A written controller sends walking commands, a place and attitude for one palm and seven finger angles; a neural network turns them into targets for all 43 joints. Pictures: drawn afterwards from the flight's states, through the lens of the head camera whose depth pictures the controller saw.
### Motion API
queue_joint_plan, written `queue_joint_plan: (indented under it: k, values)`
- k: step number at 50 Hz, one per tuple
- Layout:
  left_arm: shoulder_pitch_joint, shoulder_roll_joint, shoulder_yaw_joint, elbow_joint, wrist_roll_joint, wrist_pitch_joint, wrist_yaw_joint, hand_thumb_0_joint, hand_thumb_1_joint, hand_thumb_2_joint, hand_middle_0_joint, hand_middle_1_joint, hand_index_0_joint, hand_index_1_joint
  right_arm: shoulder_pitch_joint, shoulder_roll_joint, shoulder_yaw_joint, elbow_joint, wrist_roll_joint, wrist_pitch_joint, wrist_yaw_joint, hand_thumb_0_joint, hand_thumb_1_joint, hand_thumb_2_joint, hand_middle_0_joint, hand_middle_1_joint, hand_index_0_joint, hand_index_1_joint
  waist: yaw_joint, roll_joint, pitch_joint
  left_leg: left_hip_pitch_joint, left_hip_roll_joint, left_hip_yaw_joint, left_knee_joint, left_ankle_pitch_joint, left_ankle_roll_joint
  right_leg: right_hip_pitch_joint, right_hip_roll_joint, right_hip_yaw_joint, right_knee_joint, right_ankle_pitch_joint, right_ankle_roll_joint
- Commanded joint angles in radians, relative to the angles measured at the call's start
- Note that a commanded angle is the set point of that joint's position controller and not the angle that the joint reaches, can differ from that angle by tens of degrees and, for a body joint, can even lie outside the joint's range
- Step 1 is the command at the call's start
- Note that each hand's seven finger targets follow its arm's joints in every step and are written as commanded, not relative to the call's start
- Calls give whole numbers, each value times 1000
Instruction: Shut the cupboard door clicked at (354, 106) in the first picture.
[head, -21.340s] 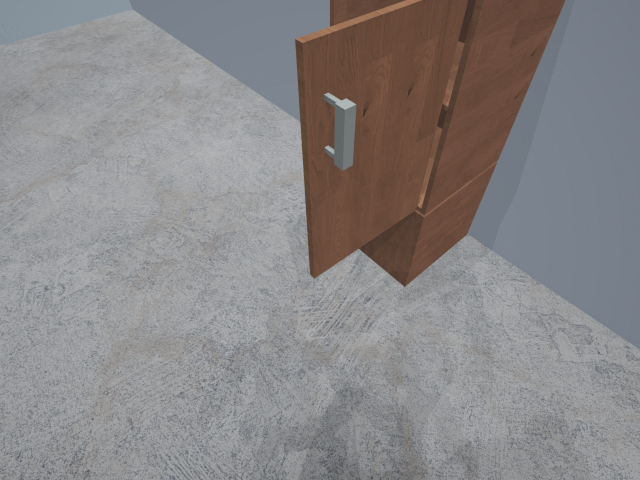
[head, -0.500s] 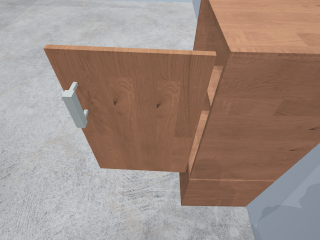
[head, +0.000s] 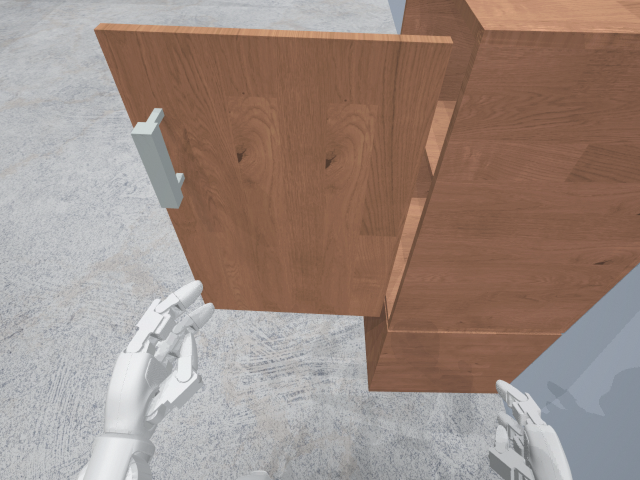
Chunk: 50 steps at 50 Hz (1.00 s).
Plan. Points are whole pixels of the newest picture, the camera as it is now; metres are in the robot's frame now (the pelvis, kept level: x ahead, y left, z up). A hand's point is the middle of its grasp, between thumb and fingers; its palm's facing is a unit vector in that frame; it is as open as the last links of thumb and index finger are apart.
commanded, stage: raise the hand and make a fist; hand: left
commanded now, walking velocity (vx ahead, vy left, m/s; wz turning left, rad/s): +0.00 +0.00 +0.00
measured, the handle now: (164, 158) +0.48 +0.23 +0.15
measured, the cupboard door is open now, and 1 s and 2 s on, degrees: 88 88 88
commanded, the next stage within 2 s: bring the fist close to the handle in 1.62 s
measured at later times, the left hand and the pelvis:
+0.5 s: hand (162, 399) +0.20 +0.18 +0.06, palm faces +0.00 -1.00 -0.04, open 4.3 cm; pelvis -0.02 +0.01 -0.01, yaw +1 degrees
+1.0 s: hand (122, 354) +0.22 +0.20 +0.12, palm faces +0.02 -1.00 -0.05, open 3.1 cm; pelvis +0.01 +0.02 +0.02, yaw +2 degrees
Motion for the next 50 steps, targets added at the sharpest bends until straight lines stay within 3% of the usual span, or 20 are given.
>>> queue_joint_plan:
  k: [1, 3, 6, 8, 10, 12, 13, 14, 18, 19, 23, 27, 29, 31, 33, 34, 38, 40, 47, 50]
  values:
    - [194, 167, 95, -179, -22, 2, -68, 0, 900, 900, -475, -600, -475, -600, -106, -102, -26, -300, 27, 16, 7, 0, -900, -900, 200, 300, 200, 300, 106, 27, -109, -60, -47, -12, 6, 52, -1, 15, -16, 96, -101, 26, 9]
    - [57, 216, 122, -330, -20, 44, 3, 0, 900, 900, -512, -640, -512, -640, -96, -97, -17, -332, 31, 38, -13, 0, -900, -900, 200, 300, 200, 300, 72, 51, -108, -72, -31, -39, 0, -61, 8, -48, -4, 106, -130, -160, 15]
    - [-79, 176, 46, -586, 2, 3, 93, 0, 900, 900, -567, -700, -567, -700, -52, -79, 0, -347, 27, 28, -31, 0, -900, -900, 200, 300, 200, 300, 12, 110, -133, 7, -12, -74, 23, -62, 25, -97, 14, 97, -140, -141, 12]
    - [-168, 158, -17, -652, 18, -32, 107, 0, 900, 900, -603, -740, -603, -740, -27, -84, 15, -325, 16, 12, -42, 0, -900, -900, 200, 300, 200, 300, -37, 91, -142, 23, 1, -104, 34, -69, 32, -140, 31, 63, -107, -98, 15]
    - [-121, 130, -68, -573, 17, -25, 81, 0, 900, 900, -640, -780, -640, -780, -16, -93, 25, -299, 18, -7, -49, 0, -900, -900, 200, 300, 200, 300, -53, 97, -81, 1, 4, -118, 31, -106, 28, -158, 35, 56, -114, -115, 13]
    - [-68, 141, -82, -502, 17, 29, 42, 0, 900, 900, -677, -820, -677, -820, -8, -105, 33, -293, 24, -13, -55, 0, -900, -900, 200, 300, 200, 300, -48, 90, -75, -17, 3, -124, 18, -128, 27, -140, 33, 57, -131, -131, 16]
    - [-23, 155, -67, -425, 17, 80, 24, 0, 900, 900, -695, -840, -695, -840, -5, -106, 37, -290, 30, -9, -58, 0, -900, -900, 200, 300, 200, 300, -37, 80, -48, -31, 0, -124, 2, -139, 26, -121, 33, 62, -153, -150, 16]
    - [-5, 161, -59, -422, 12, 125, 10, 0, 900, 900, -713, -860, -713, -860, 1, -107, 39, -303, 36, -3, -60, 0, -900, -900, 200, 300, 200, 300, -27, 63, -63, -30, -4, -120, -12, -139, 25, -88, 26, 66, -173, -165, 20]
    - [53, 248, 89, -447, -13, 272, 38, 0, 900, 900, -787, -940, -787, -940, -24, -87, 45, -331, 43, 24, -75, 0, -900, -900, 200, 300, 200, 300, 44, 34, -113, 13, -8, -105, -68, -70, 22, 47, 18, 75, -228, -163, 24]
    - [39, 218, 77, -498, -22, 278, 54, 0, 900, 900, -805, -960, -805, -960, -23, -77, 51, -341, 41, 25, -75, 0, -900, -900, 200, 300, 200, 300, 43, 43, -114, 38, -7, -105, -84, -40, 22, 60, 15, 60, -227, -123, 23]
    - [43, 221, 119, -548, -30, 224, 119, 0, 900, 900, -878, -1040, -878, -1040, -18, -73, 51, -316, 25, 9, -71, 0, -900, -900, 200, 300, 200, 300, 47, 33, -110, 93, 2, -110, -109, 56, 17, 82, 30, 9, -195, 22, 20]
    - [87, 172, 51, -536, -30, 170, 89, 0, 900, 900, -952, -1120, -952, -1120, 14, -90, 42, -297, 19, -12, -55, 0, -900, -900, 200, 300, 200, 300, 24, 50, -100, 129, 3, -107, -116, 108, 13, 70, 30, -10, -173, 127, 22]
    - [100, 179, 46, -523, -29, 177, 65, 0, 900, 900, -988, -1160, -988, -1160, 19, -99, 36, -295, 25, -13, -57, 0, -900, -900, 200, 300, 200, 300, 20, 15, -87, 133, 4, -105, -124, 118, 16, 82, 29, -7, -184, 142, 24]
    - [93, 198, 57, -547, -33, 193, 47, 0, 900, 900, -1025, -1200, -1025, -1200, 22, -104, 34, -298, 29, -14, -59, 0, -900, -900, 200, 300, 200, 300, 24, 48, -93, 149, 1, -103, -136, 121, 15, 98, 26, -2, -196, 147, 24]
    - [78, 242, 111, -557, -39, 210, 52, 0, 900, 900, -1062, -1240, -1062, -1240, 22, -106, 33, -292, 31, -8, -65, 0, -900, -900, 200, 300, 200, 300, 33, 33, -101, 160, 0, -103, -146, 129, 17, 127, 28, 3, -209, 152, 23]
    - [70, 224, 99, -575, -43, 212, 51, 0, 900, 900, -1080, -1260, -1080, -1260, 17, -102, 35, -295, 35, -7, -66, 0, -900, -900, 200, 300, 200, 300, 32, 53, -96, 181, 2, -104, -156, 141, 14, 129, 29, -4, -208, 169, 21]
    - [29, 246, 131, -587, -52, 227, 63, 0, 900, 900, -1153, -1340, -1153, -1340, 16, -101, 43, -288, 36, 3, -70, 0, -900, -900, 200, 300, 200, 300, 34, 64, -71, 211, 4, -105, -178, 155, 14, 149, 35, -10, -227, 197, 20]
    - [14, 223, 104, -606, -51, 236, 54, 0, 900, 900, -1190, -1380, -1190, -1380, 16, -99, 48, -291, 38, 2, -68, 0, -900, -900, 200, 300, 200, 300, 31, 113, -79, 252, 6, -107, -191, 193, 11, 158, 35, -19, -226, 241, 17]
    - [-33, 247, 133, -568, -66, 329, 10, 0, 900, 900, -1300, -1500, -1300, -1500, 11, -102, 61, -285, 45, 13, -71, 0, -900, -900, 200, 300, 200, 300, 35, 63, -61, 293, 5, -105, -235, 224, 11, 226, 36, -20, -281, 300, 23]
    - [-76, 266, 160, -573, -76, 353, 0, 0, 900, 900, -1300, -1500, -1300, -1500, -3, -98, 69, -279, 46, 13, -76, 0, -900, -900, 200, 300, 200, 300, 42, 72, -57, 321, 4, -104, -255, 242, 13, 253, 34, -18, -302, 322, 22]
